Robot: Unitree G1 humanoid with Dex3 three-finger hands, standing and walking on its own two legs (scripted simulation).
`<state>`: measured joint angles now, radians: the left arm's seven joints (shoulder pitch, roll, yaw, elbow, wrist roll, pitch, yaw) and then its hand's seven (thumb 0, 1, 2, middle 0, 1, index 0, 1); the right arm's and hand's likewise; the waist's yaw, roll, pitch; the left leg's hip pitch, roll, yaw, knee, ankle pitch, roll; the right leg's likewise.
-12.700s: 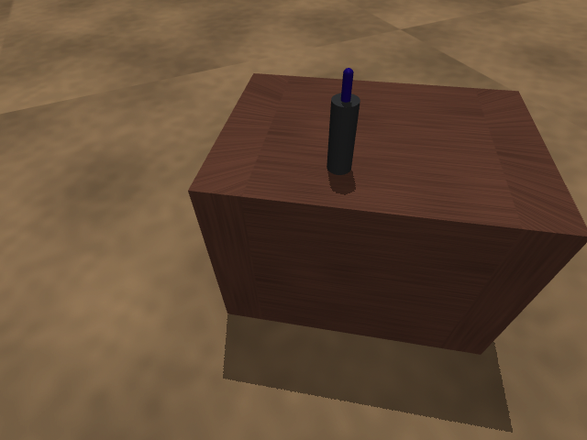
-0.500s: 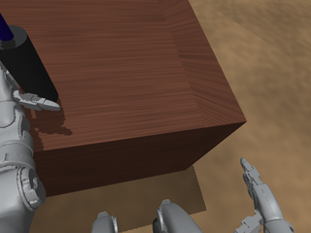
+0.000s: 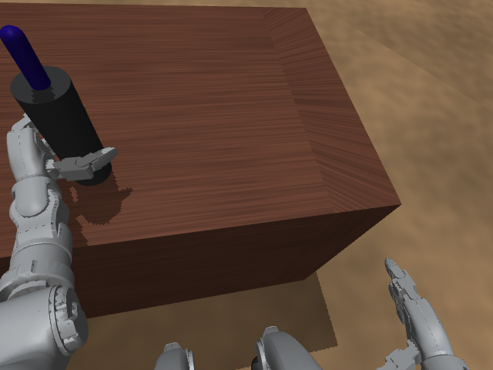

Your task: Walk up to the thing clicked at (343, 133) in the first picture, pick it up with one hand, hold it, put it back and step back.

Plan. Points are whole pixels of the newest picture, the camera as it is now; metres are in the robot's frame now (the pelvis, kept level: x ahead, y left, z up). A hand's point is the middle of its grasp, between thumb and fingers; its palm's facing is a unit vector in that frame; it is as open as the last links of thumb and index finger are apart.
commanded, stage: close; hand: left
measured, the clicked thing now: (61, 118) +0.50 +0.21 +0.10
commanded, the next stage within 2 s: settle in 0.02 s
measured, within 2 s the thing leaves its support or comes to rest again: leaves its support in 0.44 s
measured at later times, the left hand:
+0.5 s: hand (74, 149) +0.48 +0.21 +0.06, palm faces +0.19 -0.98 -0.02, open 9.3 cm
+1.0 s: hand (64, 132) +0.48 +0.21 +0.09, palm faces +0.19 -0.98 -0.01, open 9.4 cm
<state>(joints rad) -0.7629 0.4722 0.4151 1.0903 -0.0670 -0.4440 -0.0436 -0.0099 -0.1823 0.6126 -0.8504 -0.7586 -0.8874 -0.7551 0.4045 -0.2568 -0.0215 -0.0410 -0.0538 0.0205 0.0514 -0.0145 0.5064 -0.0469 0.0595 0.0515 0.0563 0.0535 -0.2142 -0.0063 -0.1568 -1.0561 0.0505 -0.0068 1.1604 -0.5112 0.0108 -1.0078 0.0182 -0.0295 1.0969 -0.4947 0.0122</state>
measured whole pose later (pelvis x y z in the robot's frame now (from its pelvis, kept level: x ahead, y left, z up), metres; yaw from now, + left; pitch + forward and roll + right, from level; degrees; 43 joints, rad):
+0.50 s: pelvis +0.00 +0.00 +0.01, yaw +0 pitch +20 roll -3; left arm -0.70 0.42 0.37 0.99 -0.07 -0.38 -0.03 0.00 -0.37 1.17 -0.75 -1.09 -0.78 -1.10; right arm 0.40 -0.25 -0.02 -0.01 -0.05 0.05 0.03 -0.01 0.51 -0.06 0.06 0.05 0.06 0.05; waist -0.18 -0.02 -0.13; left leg -0.96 0.04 0.00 1.10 -0.49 0.01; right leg -0.91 0.01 -0.03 1.04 -0.48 0.01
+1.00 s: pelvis +0.00 +0.00 +0.03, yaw +0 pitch +18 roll -2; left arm -0.75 0.43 0.35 1.03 -0.09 -0.33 -0.04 0.00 -0.40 1.21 -0.75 -1.11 -0.78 -1.12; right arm 0.37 -0.24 -0.02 0.06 -0.03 0.04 0.01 -0.01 0.53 -0.05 0.06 0.05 0.05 0.05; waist -0.17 -0.01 -0.12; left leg -0.87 0.04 0.01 1.02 -0.45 0.01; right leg -0.83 0.01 -0.02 0.96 -0.44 0.01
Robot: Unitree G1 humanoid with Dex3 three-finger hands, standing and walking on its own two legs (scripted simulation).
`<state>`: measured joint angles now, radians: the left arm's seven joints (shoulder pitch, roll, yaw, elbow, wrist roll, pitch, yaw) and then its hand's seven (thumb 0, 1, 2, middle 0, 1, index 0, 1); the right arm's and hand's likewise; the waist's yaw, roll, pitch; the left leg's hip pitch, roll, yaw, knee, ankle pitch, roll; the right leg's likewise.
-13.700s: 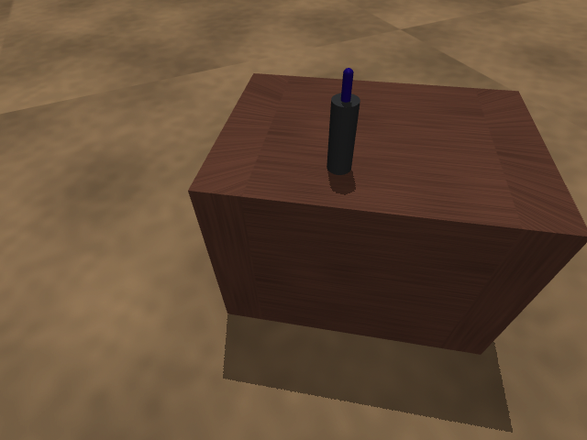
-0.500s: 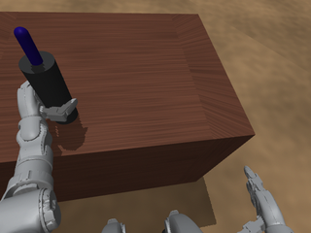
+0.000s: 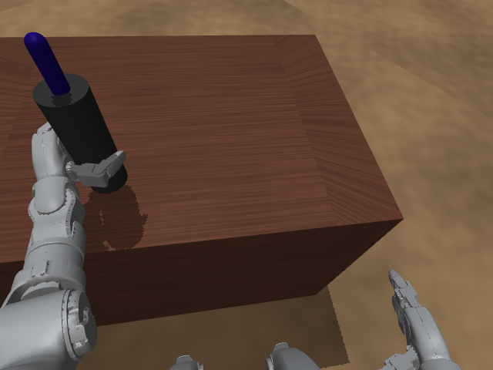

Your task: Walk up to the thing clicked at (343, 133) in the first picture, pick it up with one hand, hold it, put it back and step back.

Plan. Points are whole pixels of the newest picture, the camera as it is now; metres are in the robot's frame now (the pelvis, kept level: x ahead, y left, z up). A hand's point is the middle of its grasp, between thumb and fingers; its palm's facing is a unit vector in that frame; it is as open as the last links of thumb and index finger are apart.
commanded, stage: settle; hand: left
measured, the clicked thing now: (80, 124) +0.48 +0.20 +0.13
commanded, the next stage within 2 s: lift in 0.06 s
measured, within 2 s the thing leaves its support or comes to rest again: neither
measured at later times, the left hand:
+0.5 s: hand (92, 138) +0.47 +0.19 +0.10, palm faces +0.17 -0.99 -0.02, open 9.4 cm
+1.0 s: hand (77, 138) +0.41 +0.18 +0.18, palm faces +0.19 -0.98 -0.02, open 9.4 cm
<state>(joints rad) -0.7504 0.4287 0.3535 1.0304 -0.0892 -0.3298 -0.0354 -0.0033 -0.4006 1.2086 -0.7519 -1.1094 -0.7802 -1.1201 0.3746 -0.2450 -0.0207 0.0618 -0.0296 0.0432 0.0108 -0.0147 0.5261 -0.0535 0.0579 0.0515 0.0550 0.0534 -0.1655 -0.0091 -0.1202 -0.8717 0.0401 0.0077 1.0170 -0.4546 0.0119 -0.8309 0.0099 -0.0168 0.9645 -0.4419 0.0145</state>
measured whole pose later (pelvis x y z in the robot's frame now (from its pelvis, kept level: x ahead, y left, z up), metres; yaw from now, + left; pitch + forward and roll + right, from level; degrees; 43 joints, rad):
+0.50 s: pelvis +0.01 +0.00 +0.01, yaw +0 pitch +15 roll -2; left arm -0.68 0.37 0.30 0.88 -0.11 -0.23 -0.01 0.00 -0.40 1.22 -0.75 -1.12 -0.78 -1.13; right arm 0.39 -0.25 -0.05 0.11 -0.01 0.04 -0.01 -0.02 0.53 -0.05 0.06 0.05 0.05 0.05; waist -0.12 0.00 -0.13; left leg -0.76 0.04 0.02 0.93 -0.44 0.01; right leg -0.73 0.01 -0.01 0.88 -0.42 0.02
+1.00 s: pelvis +0.01 +0.00 +0.04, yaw +0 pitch +6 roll -1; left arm -0.42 0.25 0.19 0.38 -0.16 0.06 0.07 0.00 -0.39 1.21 -0.75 -1.11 -0.78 -1.12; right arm 0.36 -0.22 -0.07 0.33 0.03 -0.01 -0.08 -0.02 0.54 -0.05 0.06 0.05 0.05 0.05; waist -0.03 0.03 -0.11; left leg -0.50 0.02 0.03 0.78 -0.39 0.01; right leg -0.48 -0.01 0.00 0.76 -0.39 0.02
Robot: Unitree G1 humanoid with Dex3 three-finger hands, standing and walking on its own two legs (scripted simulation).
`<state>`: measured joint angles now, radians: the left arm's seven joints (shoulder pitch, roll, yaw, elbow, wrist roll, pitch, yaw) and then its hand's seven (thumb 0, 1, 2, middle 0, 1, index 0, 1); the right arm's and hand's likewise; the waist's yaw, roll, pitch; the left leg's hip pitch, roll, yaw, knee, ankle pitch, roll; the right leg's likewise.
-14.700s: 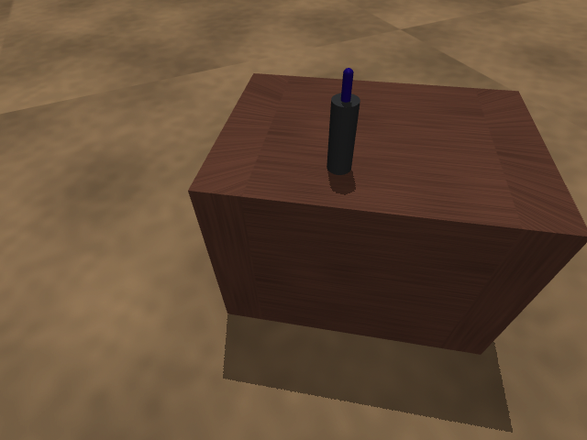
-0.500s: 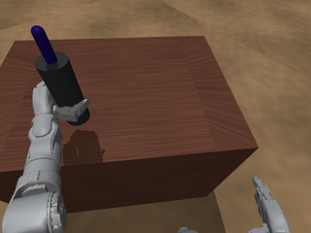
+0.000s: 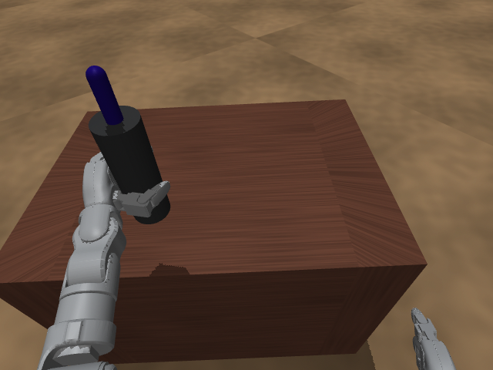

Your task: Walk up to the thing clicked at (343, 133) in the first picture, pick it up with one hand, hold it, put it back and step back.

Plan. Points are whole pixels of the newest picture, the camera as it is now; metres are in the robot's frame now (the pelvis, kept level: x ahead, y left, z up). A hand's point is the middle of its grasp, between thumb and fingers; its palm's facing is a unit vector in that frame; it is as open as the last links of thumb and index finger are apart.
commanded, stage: lift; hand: left
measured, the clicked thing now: (129, 154) +0.39 +0.18 +0.20
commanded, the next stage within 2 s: hold in 0.58 s
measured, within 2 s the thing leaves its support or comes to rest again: neither
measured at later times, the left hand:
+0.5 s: hand (135, 192) +0.33 +0.16 +0.18, palm faces +0.18 -0.98 -0.02, open 9.4 cm
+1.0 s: hand (123, 188) +0.32 +0.17 +0.20, palm faces +0.16 -0.99 -0.02, open 9.3 cm
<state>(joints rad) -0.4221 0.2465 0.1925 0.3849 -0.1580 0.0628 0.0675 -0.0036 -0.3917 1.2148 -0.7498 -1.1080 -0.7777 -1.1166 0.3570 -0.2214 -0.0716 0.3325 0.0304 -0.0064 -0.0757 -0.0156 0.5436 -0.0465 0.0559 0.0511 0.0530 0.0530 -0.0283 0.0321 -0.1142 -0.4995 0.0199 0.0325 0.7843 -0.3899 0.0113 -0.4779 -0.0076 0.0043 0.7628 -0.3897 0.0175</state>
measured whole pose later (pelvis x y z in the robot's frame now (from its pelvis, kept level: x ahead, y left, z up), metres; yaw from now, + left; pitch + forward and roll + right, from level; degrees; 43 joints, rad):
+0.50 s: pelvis -0.02 -0.01 +0.01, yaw +1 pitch +0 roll +0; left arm -0.31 0.22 0.19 0.14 -0.18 0.26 0.05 0.00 -0.39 1.22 -0.75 -1.11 -0.77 -1.12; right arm 0.29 -0.21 -0.06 0.54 0.03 -0.14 -0.10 -0.02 0.53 -0.05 0.06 0.05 0.05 0.05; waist -0.02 0.04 -0.06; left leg -0.35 0.01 0.02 0.65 -0.30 0.00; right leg -0.33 -0.01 -0.01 0.66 -0.32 0.01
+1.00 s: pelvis -0.02 +0.00 +0.02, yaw +1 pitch -2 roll +0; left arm -0.25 0.22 0.19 -0.03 -0.20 0.37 0.04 0.00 -0.37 1.19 -0.76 -1.09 -0.79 -1.09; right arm 0.25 -0.21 -0.08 0.63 0.03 -0.22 -0.10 -0.02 0.51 -0.06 0.05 0.05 0.05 0.05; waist 0.00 0.05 -0.06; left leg -0.28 0.01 0.02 0.59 -0.28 0.01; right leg -0.25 -0.02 -0.01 0.58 -0.29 0.01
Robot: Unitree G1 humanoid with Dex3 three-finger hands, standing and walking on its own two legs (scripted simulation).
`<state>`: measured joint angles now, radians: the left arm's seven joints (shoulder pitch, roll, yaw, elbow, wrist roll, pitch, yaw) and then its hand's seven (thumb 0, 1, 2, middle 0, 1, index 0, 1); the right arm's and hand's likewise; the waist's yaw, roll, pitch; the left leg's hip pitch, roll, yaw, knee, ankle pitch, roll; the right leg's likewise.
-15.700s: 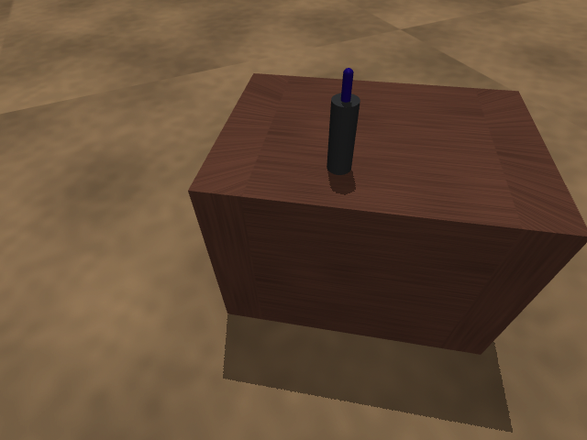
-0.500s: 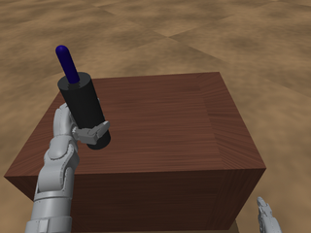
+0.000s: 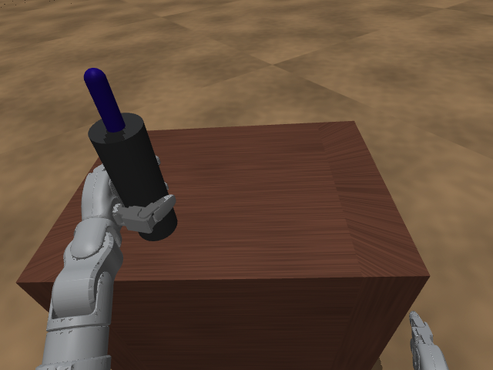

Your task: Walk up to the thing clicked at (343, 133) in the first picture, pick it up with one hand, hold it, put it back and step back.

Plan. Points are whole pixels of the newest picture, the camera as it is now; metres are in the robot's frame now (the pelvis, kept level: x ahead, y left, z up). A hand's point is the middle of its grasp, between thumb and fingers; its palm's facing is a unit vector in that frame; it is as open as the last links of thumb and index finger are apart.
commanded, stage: hold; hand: left
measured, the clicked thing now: (132, 165) +0.34 +0.17 +0.24
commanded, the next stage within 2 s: none
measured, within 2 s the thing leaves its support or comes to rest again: neither
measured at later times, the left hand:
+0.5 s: hand (143, 186) +0.35 +0.17 +0.19, palm faces +0.15 -0.99 -0.02, open 9.3 cm
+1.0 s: hand (148, 188) +0.34 +0.16 +0.19, palm faces +0.13 -0.99 -0.02, open 9.3 cm
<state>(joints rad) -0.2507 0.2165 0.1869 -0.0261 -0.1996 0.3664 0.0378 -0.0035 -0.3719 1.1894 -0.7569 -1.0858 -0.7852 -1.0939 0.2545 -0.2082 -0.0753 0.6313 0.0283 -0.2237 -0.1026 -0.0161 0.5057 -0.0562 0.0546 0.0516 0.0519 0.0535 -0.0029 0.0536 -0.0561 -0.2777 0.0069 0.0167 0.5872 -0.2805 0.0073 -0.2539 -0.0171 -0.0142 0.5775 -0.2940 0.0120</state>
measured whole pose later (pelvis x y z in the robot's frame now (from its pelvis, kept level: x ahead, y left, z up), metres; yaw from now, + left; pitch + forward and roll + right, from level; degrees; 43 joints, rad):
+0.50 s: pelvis +0.01 +0.00 +0.00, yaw +0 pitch -1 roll +0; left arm -0.23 0.22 0.20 -0.12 -0.20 0.45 0.04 0.00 -0.36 1.18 -0.75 -1.09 -0.78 -1.10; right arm 0.24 -0.22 -0.09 0.65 0.03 -0.23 -0.10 -0.02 0.50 -0.06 0.05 0.05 0.05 0.05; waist 0.00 0.05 -0.05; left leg -0.25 0.00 0.01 0.56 -0.29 0.01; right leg -0.22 -0.02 -0.02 0.55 -0.30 0.02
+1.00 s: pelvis +0.01 +0.00 +0.00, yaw +1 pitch -2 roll +0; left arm -0.23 0.21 0.19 -0.11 -0.21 0.46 0.03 0.00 -0.35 1.18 -0.74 -1.11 -0.76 -1.11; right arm 0.24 -0.22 -0.08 0.66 0.03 -0.23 -0.09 -0.02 0.51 -0.06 0.05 0.05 0.05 0.05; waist 0.00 0.06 -0.05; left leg -0.24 0.00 0.01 0.55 -0.28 0.01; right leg -0.21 -0.02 -0.02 0.54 -0.30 0.01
